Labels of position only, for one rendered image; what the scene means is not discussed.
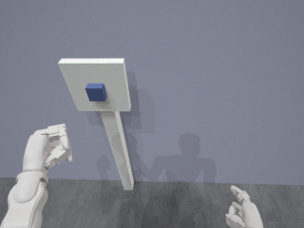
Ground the left robot hand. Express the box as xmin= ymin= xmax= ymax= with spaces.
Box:
xmin=23 ymin=123 xmax=73 ymax=175

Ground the robot left forearm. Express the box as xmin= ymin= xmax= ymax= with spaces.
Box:
xmin=0 ymin=170 xmax=48 ymax=228

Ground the right robot hand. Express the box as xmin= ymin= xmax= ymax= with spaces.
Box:
xmin=225 ymin=185 xmax=264 ymax=228

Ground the panel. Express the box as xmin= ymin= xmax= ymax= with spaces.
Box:
xmin=58 ymin=58 xmax=134 ymax=191

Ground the button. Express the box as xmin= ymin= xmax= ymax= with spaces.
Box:
xmin=85 ymin=83 xmax=107 ymax=102

